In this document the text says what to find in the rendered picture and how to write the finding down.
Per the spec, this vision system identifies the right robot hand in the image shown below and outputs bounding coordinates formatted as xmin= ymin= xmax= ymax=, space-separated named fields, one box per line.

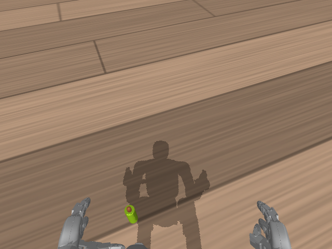
xmin=250 ymin=201 xmax=292 ymax=249

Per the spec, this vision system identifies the left robot hand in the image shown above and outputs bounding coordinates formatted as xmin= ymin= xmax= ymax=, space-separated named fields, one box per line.
xmin=58 ymin=197 xmax=125 ymax=249

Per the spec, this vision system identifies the bottle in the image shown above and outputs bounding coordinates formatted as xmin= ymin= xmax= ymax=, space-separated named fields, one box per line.
xmin=124 ymin=205 xmax=138 ymax=224

